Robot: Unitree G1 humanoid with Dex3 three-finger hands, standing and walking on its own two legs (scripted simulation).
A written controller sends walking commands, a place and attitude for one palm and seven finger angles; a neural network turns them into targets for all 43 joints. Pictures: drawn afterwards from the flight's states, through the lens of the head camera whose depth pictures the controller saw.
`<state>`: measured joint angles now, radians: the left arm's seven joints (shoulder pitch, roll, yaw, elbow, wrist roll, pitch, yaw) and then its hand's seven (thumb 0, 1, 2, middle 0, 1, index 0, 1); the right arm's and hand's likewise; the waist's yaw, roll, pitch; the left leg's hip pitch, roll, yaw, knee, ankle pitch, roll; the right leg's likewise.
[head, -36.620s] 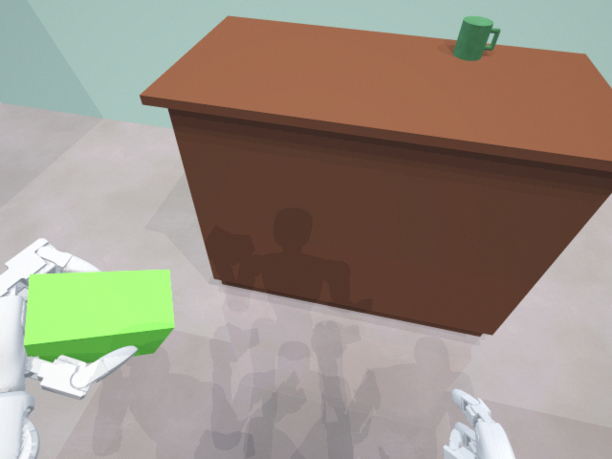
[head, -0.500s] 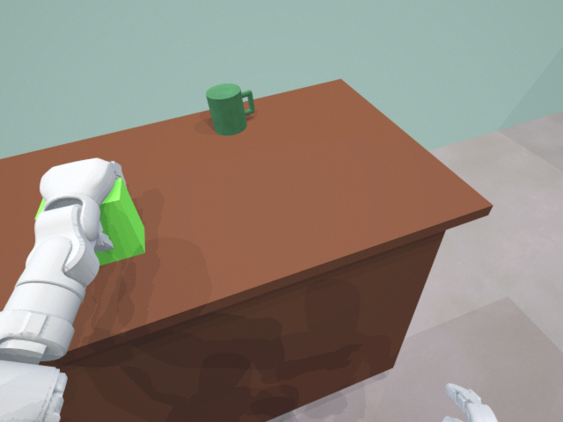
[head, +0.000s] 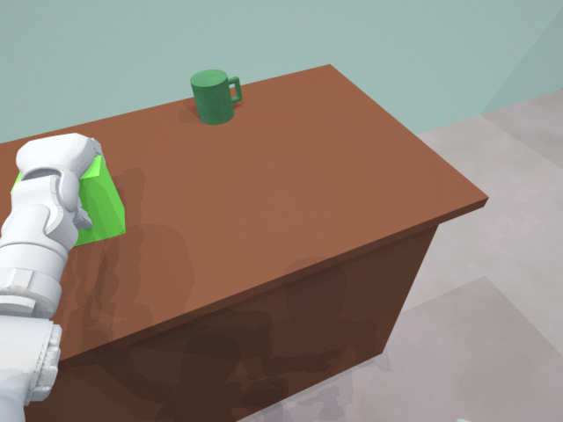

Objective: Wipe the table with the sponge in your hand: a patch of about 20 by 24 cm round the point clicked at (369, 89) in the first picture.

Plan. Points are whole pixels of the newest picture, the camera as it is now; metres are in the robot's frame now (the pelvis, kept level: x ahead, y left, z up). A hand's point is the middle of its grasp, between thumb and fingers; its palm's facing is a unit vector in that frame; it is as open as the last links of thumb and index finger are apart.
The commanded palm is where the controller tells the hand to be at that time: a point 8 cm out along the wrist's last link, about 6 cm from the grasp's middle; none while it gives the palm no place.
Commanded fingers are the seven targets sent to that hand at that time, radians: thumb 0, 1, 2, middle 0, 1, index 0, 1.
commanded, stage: wipe forward along the middle lane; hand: left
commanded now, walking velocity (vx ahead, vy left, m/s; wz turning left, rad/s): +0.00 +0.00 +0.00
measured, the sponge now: (80, 212) +0.39 +0.33 +0.11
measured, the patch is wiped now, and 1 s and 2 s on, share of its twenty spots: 1.00 1.00 1.00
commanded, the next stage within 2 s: slide back across to the first lane in 0.14 s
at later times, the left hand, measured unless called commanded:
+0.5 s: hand (67, 178) +0.42 +0.34 +0.15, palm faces -0.05 -0.01 -1.00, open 10.0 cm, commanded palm +0.39 +0.36 +0.19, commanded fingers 0.00 0.10 1.30 -1.20 -1.60 -1.20 -1.60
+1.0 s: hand (20, 190) +0.40 +0.40 +0.15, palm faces -0.08 -0.01 -1.00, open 10.0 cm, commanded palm +0.37 +0.40 +0.20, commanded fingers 0.00 0.10 1.30 -1.20 -1.60 -1.20 -1.60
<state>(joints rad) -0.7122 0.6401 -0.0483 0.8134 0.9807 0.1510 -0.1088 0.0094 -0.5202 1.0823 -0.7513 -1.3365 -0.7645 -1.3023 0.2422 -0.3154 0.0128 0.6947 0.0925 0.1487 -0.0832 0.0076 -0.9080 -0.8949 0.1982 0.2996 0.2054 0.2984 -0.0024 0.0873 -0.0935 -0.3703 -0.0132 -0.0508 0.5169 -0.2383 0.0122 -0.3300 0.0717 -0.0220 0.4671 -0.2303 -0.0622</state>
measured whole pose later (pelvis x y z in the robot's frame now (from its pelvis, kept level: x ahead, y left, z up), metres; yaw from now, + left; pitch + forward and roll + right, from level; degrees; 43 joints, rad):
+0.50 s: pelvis +0.02 +0.02 +0.00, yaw -1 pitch +6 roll -1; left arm -0.67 0.64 0.01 0.77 0.98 0.14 -0.07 0.01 -0.52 1.08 -0.75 -1.34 -0.77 -1.30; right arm 0.23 -0.30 0.01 0.68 0.09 0.17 -0.06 0.01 -0.91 -0.89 0.20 0.30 0.21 0.30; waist -0.01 0.08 -0.09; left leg -0.33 -0.03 -0.02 0.47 -0.24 0.04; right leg -0.29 0.05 0.01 0.41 -0.22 -0.03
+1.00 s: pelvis +0.03 +0.04 +0.01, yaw +1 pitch +5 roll -2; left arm -0.55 0.71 0.06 0.54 0.96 0.15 -0.19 0.00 -0.51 1.08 -0.75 -1.34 -0.76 -1.31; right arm 0.15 -0.31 0.02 0.64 0.08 0.15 -0.05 0.01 -0.91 -0.89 0.20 0.30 0.21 0.30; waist 0.04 0.07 -0.05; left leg -0.28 -0.06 -0.05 0.45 -0.25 0.07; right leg -0.22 0.03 -0.02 0.36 -0.23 -0.01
